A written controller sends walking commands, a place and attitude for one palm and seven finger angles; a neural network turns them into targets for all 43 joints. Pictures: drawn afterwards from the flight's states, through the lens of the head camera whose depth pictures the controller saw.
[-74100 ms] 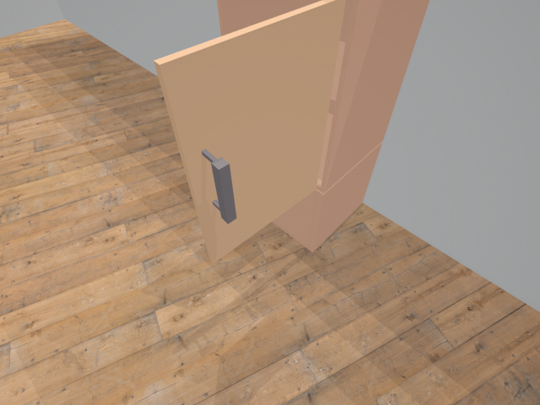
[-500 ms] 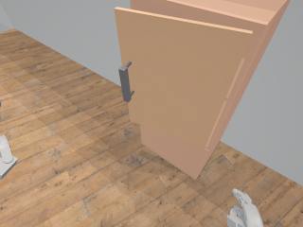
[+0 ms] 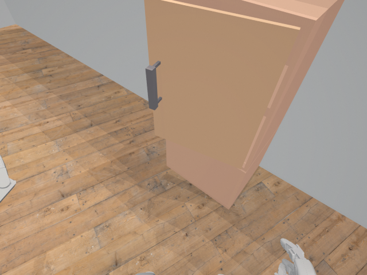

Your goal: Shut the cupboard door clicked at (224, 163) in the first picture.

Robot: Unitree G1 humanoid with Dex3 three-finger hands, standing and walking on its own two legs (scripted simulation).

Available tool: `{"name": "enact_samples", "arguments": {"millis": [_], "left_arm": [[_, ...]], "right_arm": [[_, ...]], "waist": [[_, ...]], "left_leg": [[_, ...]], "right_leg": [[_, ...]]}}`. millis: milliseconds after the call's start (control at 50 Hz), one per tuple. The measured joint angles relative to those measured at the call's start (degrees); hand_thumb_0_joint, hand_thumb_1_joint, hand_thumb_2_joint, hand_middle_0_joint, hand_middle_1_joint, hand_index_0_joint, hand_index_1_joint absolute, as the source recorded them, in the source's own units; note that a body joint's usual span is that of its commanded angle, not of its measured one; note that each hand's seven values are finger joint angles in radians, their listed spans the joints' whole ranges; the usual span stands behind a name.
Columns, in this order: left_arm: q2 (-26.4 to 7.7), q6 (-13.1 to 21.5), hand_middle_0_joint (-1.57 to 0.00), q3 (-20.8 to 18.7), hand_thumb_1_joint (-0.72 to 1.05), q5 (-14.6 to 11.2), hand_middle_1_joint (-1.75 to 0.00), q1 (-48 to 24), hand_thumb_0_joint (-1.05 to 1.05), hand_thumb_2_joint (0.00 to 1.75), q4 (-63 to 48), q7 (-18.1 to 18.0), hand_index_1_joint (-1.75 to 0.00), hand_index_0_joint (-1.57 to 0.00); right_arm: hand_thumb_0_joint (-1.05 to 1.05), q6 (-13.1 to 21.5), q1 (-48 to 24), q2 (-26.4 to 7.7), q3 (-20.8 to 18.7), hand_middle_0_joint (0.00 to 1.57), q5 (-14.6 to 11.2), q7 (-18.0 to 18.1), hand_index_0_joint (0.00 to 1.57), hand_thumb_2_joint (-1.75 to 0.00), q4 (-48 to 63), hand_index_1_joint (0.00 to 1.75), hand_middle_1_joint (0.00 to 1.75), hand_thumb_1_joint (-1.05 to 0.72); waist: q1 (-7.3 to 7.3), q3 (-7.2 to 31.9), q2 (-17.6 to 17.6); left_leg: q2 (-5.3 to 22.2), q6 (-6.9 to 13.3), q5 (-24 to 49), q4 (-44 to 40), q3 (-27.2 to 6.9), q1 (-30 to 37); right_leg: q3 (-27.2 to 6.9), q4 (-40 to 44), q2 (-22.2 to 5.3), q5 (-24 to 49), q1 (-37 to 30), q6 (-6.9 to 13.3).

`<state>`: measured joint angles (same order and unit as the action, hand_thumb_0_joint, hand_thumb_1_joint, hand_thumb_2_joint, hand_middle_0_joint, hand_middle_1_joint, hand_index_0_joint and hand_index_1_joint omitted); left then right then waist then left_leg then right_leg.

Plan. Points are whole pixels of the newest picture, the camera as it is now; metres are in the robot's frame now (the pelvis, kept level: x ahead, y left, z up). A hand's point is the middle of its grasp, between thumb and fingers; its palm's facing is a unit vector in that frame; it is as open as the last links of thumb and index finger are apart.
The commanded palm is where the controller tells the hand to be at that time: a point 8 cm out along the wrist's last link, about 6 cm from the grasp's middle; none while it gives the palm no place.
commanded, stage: step back with the hand held close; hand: left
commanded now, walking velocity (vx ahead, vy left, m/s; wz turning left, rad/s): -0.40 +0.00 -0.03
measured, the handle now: (155, 85) +0.73 +0.15 -0.01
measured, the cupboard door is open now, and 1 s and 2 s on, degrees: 13 13 13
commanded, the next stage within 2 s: stop stepping back and stand still in 0.92 s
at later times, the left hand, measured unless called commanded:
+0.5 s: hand out of the picture +0.12 +0.28 +0.18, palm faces +0.56 -0.71 -0.44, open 7.4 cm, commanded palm +0.05 +0.31 +0.20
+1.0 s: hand out of the picture +0.03 +0.31 +0.19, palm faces +0.54 -0.77 -0.33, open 7.5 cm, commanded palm -0.05 +0.33 +0.20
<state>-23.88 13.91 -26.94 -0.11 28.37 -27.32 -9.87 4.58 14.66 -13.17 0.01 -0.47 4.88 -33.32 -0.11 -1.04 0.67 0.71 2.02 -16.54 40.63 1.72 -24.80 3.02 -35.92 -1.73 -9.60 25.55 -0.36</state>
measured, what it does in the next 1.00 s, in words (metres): walks backwards: right foot, then left foot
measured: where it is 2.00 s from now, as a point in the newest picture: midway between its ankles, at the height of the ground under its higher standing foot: outside the picture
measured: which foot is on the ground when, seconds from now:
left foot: down 0.00-0.78, up 0.80-0.96, down 0.98-1.00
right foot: down 0.00-0.58, up 0.60-0.78, down 0.80-0.98, up 1.00-1.00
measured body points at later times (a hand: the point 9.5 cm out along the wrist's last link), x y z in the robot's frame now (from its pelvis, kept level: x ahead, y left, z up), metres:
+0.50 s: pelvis -0.06 -0.01 +0.00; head -0.04 +0.02 +0.45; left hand +0.08 +0.32 +0.20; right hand +0.13 -0.23 -0.08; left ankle +0.06 +0.11 -0.71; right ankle +0.05 -0.13 -0.72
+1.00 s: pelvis -0.18 +0.03 +0.01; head -0.17 +0.07 +0.46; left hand -0.01 +0.35 +0.21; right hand +0.02 -0.19 -0.06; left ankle -0.14 +0.14 -0.72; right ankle -0.15 -0.13 -0.71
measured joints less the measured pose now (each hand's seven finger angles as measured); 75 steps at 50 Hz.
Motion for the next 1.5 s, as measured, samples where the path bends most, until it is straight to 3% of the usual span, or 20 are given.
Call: {"name": "enact_samples", "arguments": {"millis": [200,340,420,500,560,600,680,740,780,800,860,920,980,1040,1100,1160,1220,1280,1360,1500], "left_arm": [[-0.5,-0.3,-0.21,1.1,0.89,-0.8,-0.31,1.0,0.02,0.90,-2.5,-0.4,-0.30,-0.21],[-4.0,0.3,-0.21,-1.7,0.88,0.2,-0.31,1.0,0.02,0.90,-2.4,0.4,-0.30,-0.22],[-2.4,0.6,-0.21,-3.2,0.89,-0.5,-0.31,1.8,0.02,0.90,-2.3,0.7,-0.30,-0.21],[1.2,-0.6,-0.21,-0.1,0.89,-0.9,-0.31,1.2,0.02,0.90,-3.3,0.3,-0.30,-0.21],[1.9,-1.0,-0.21,2.2,0.89,-1.0,-0.31,0.1,0.02,0.90,-4.2,-0.1,-0.30,-0.21],[1.5,-0.6,-0.21,2.4,0.89,-1.0,-0.31,-0.6,0.02,0.90,-4.5,-0.1,-0.30,-0.21],[-2.5,-0.8,-0.21,0.6,0.88,-2.2,-0.31,-3.3,0.02,0.90,-4.7,0.7,-0.30,-0.21],[-4.5,-0.1,-0.21,-1.1,0.88,-3.7,-0.31,-2.7,0.02,0.90,-4.1,0.7,-0.30,-0.21],[-4.8,-0.2,-0.21,-2.1,0.89,-4.4,-0.31,-1.0,0.02,0.90,-3.4,0.7,-0.30,-0.21],[-4.6,-0.3,-0.21,-2.6,0.89,-4.2,-0.31,-0.2,0.02,0.90,-3.2,0.7,-0.30,-0.21],[-0.1,-1.9,-0.21,1.1,0.89,-2.3,-0.31,-0.3,0.02,0.90,-2.1,0.5,-0.30,-0.21],[2.5,-3.6,-0.21,3.7,0.89,-1.5,-0.31,-2.0,0.02,0.90,-1.6,0.3,-0.30,-0.21],[2.7,-4.1,-0.21,4.1,0.89,-1.2,-0.31,-6.3,0.02,0.90,-1.4,0.3,-0.30,-0.21],[-0.9,-2.6,-0.20,1.8,0.89,-2.2,-0.31,-9.2,0.02,0.90,-0.3,0.9,-0.30,-0.21],[-1.9,-3.4,-0.20,0.5,0.89,-3.4,-0.31,-3.5,0.02,0.90,-3.0,1.8,-0.30,-0.21],[-2.6,-3.9,-0.20,0.9,0.89,-3.8,-0.31,4.3,0.02,0.90,-7.4,2.4,-0.30,-0.21],[-5.0,-4.0,-0.21,0.6,0.89,-3.7,-0.31,8.9,0.02,0.90,-8.4,2.4,-0.30,-0.21],[-6.8,-4.2,-0.21,-0.9,0.89,-3.4,-0.31,8.3,0.02,0.90,-7.0,2.0,-0.30,-0.22],[-3.7,-3.7,-0.21,0.2,0.88,-3.0,-0.31,5.1,0.02,0.90,-1.1,0.4,-0.30,-0.22],[2.8,-4.3,-0.21,4.4,0.89,-1.4,-0.31,-0.1,0.02,0.90,3.0,-1.0,-0.30,-0.21]], "right_arm": [[0.02,-1.4,-1.6,0.4,-0.3,0.20,0.1,-1.0,0.20,-0.89,-0.7,0.30,0.30,-0.91],[0.02,-0.4,0.3,1.4,-0.8,0.20,-0.1,0.0,0.20,-0.89,-0.1,0.30,0.30,-0.91],[0.02,0.4,-1.0,1.7,-0.9,0.20,0.0,-0.2,0.20,-0.89,-1.4,0.30,0.30,-0.91],[0.02,0.5,-2.6,1.4,-1.1,0.20,0.5,-0.7,0.20,-0.89,-2.5,0.30,0.30,-0.91],[0.02,-0.3,-4.0,1.3,-1.0,0.20,0.5,-0.9,0.20,-0.89,-2.6,0.30,0.30,-0.91],[0.02,-0.5,-4.7,1.4,-0.9,0.20,0.5,-0.6,0.20,-0.89,-1.7,0.30,0.30,-0.91],[0.02,1.3,-5.4,3.4,-2.3,0.20,0.4,-0.3,0.20,-0.89,-1.3,0.30,0.30,-0.91],[0.02,2.0,-4.8,4.6,-2.4,0.20,-0.5,-1.5,0.20,-0.89,-2.0,0.30,0.30,-0.91],[0.02,1.7,-4.7,5.0,-1.7,0.20,-0.6,-1.9,0.20,-0.89,-1.8,0.30,0.30,-0.91],[0.02,1.5,-5.2,4.9,-1.4,0.20,-0.6,-2.1,0.20,-0.89,-1.7,0.30,0.30,-0.91],[0.01,0.2,-5.4,3.3,-0.7,0.20,0.6,-2.3,0.20,-0.89,-4.5,0.30,0.30,-0.91],[0.02,-1.2,-3.9,3.7,0.9,0.20,0.6,-1.2,0.20,-0.89,-5.7,0.30,0.30,-0.91],[0.02,-0.9,-4.3,2.5,1.3,0.20,0.4,-0.2,0.20,-0.89,-3.5,0.30,0.30,-0.91],[0.02,0.5,-8.1,4.6,-0.2,0.20,0.2,-1.0,0.20,-0.89,-3.0,0.30,0.30,-0.91],[0.02,1.9,-8.0,5.8,0.1,0.20,0.3,-2.9,0.20,-0.89,-0.8,0.30,0.30,-0.91],[0.02,2.2,-4.6,5.5,0.6,0.20,0.1,-3.6,0.20,-0.89,1.4,0.30,0.30,-0.91],[0.01,1.2,-0.4,4.7,0.7,0.20,0.4,-2.8,0.20,-0.89,2.0,0.30,0.30,-0.91],[0.01,-0.4,1.2,2.6,0.2,0.20,0.8,-1.9,0.20,-0.89,0.4,0.30,0.30,-0.90],[0.02,-1.9,3.7,0.0,-0.7,0.20,0.5,-1.2,0.20,-0.89,-5.8,0.30,0.30,-0.91],[0.02,0.2,7.0,-1.8,-1.9,0.20,0.6,0.8,0.20,-0.89,-8.1,0.30,0.30,-0.91]], "waist": [[-0.81,0.1,1.4],[-3.13,0.1,0.1],[-0.97,-0.8,0.4],[0.89,-0.6,1.8],[1.07,-0.6,2.5],[0.64,-0.6,2.0],[-1.05,-2.0,-1.7],[-0.97,-0.1,-2.3],[-0.22,1.8,-1.2],[1.15,2.3,0.1],[4.79,2.0,0.7],[6.58,2.7,4.1],[4.69,2.3,2.7],[2.24,-1.9,4.2],[-0.14,-2.9,2.9],[-1.52,-1.1,1.7],[-2.81,1.8,1.9],[-1.68,3.1,2.6],[-0.17,4.9,1.6],[-1.22,5.4,0.7]], "left_leg": [[-1.0,0.0,-2.3,-0.9,0.2,-2.4],[1.5,0.6,4.7,0.1,-0.4,-5.2],[2.4,-0.1,1.7,1.8,0.8,-6.1],[0.6,-1.2,-5.0,0.8,1.4,-6.4],[-0.5,-1.3,-5.2,-1.4,1.6,-6.4],[0.1,-0.3,-3.2,-2.6,1.8,-7.1],[5.3,1.4,13.0,-8.1,2.6,-6.8],[8.1,1.0,17.8,-10.4,6.2,-6.9],[8.2,-0.3,14.1,-9.0,9.4,-8.9],[7.6,-2.4,7.4,-5.4,10.3,-10.8],[3.9,-5.0,-5.5,12.3,4.8,-12.6],[0.9,-5.2,-7.8,11.8,3.6,-6.1],[2.2,-4.3,4.4,-6.8,2.3,3.5],[2.4,-1.1,5.5,-7.1,4.1,2.1],[5.2,-0.7,7.5,-9.9,5.6,2.7],[7.4,-1.0,9.9,-12.9,7.0,3.1],[6.8,-1.8,7.2,-13.4,7.3,1.8],[4.7,-2.9,-1.2,-4.4,5.8,-3.6],[2.5,-3.3,-2.8,8.9,1.8,-5.4],[2.8,-1.1,2.1,-7.5,2.5,6.1]], "right_leg": [[-0.7,2.5,-0.6,2.8,2.0,0.2],[-4.5,-3.2,3.4,-4.4,-0.4,-1.0],[-4.8,-4.3,3.6,-4.5,0.3,-0.9],[-5.9,-2.3,2.0,-2.3,0.8,-1.2],[-6.1,0.1,1.0,-0.2,0.8,-1.6],[-6.0,-1.3,1.6,-5.4,2.2,-1.2],[-3.3,-19.6,6.4,-16.6,2.8,-0.4],[0.2,-17.3,6.1,-20.6,-4.1,0.8],[0.1,-7.7,4.3,-22.7,-9.7,2.4],[-2.0,-3.9,3.1,-20.3,-9.8,3.2],[-5.5,-3.5,1.6,-12.7,-8.4,0.1],[-8.5,2.0,-0.2,-8.6,-9.1,-1.8],[-8.3,1.9,1.2,-5.7,-5.9,-2.3],[-8.9,-11.0,2.8,-15.7,0.2,-1.4],[-4.3,-18.9,5.0,-17.6,1.9,-1.4],[0.9,-12.9,4.9,-17.5,-2.9,-0.9],[4.0,-0.2,4.0,-17.8,-11.9,0.9],[1.9,8.1,2.9,-10.4,-14.8,4.4],[0.7,7.7,2.7,-9.0,-15.3,3.6],[2.0,2.8,1.9,-12.0,-15.0,1.9]]}}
